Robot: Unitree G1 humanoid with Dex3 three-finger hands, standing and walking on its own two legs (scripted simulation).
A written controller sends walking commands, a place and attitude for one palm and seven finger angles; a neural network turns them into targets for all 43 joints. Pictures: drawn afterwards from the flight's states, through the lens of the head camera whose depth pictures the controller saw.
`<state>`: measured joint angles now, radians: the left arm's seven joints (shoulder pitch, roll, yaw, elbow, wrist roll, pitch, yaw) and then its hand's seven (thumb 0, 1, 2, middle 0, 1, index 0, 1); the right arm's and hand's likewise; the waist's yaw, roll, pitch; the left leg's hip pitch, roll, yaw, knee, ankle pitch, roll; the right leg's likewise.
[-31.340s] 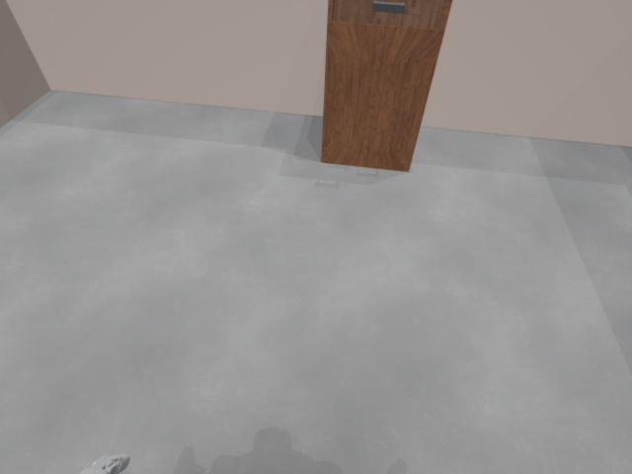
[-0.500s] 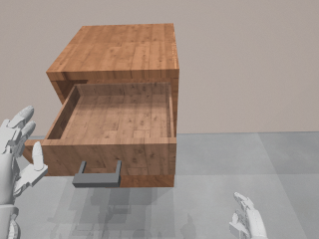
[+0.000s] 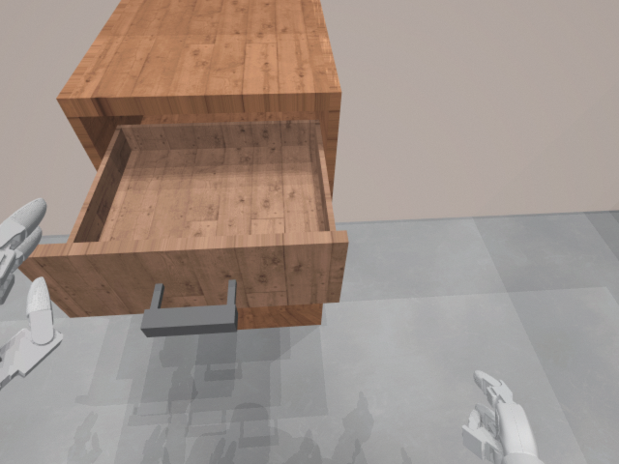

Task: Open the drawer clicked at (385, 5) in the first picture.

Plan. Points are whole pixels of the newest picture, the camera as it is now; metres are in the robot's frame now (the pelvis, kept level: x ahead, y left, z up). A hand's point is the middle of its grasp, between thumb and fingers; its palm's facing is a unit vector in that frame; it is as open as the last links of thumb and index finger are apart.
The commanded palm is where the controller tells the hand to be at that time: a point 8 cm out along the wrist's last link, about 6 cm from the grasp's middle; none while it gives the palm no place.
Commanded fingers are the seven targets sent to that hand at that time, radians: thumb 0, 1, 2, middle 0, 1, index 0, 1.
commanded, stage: step back with the hand held close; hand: left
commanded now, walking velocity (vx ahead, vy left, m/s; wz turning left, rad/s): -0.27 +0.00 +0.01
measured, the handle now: (193, 304) +0.31 +0.19 +0.01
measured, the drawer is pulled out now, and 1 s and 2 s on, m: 0.29 0.29 0.29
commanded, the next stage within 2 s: stop stepping back and stand still in 0.66 s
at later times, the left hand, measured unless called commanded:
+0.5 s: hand out of the picture +0.11 +0.26 +0.19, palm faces +0.42 -0.78 -0.45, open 7.4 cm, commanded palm +0.04 +0.29 +0.20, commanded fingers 0.00 0.90 0.90 -0.20 -0.30 -0.20 -0.30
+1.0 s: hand out of the picture +0.03 +0.22 +0.18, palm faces +0.31 -0.83 -0.46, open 7.4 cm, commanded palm -0.04 +0.27 +0.20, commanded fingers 0.00 0.90 0.90 -0.20 -0.30 -0.20 -0.30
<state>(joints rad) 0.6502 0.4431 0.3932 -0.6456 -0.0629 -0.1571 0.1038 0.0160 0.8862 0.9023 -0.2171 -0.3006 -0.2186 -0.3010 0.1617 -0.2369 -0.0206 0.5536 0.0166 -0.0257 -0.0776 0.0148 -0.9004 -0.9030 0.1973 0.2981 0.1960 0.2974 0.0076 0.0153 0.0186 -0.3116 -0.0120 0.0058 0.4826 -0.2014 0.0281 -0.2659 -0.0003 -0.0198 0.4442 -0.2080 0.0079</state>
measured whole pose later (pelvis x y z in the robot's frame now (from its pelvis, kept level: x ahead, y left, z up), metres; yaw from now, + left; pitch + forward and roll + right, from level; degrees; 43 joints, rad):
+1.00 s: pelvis -0.19 -0.01 -0.01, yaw -3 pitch +2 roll +0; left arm 0.58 0.45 0.41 -0.62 -0.06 -0.17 0.14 0.01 0.89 0.90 -0.21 -0.30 -0.22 -0.30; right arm 0.17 -0.21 0.01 0.59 0.00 -0.15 -0.06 0.01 -0.90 -0.90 0.20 0.30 0.20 0.30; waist -0.02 -0.04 -0.02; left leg -0.37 -0.05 0.05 0.47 -0.13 0.07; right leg -0.31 0.03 -0.01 0.71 -0.50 0.00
